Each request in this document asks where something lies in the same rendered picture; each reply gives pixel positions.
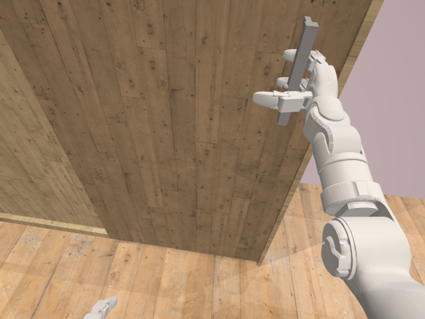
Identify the wardrobe door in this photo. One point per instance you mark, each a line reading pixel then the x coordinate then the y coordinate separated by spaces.
pixel 151 101
pixel 36 177

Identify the robot right hand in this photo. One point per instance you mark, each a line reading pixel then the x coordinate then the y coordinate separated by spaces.
pixel 323 81

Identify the robot right forearm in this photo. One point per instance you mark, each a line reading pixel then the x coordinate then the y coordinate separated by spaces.
pixel 348 187

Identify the robot left hand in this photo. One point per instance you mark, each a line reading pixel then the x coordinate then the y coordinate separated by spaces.
pixel 101 309

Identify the handle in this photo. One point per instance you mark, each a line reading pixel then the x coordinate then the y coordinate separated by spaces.
pixel 304 47

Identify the robot right upper arm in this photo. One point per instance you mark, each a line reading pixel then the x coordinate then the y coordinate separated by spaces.
pixel 370 254

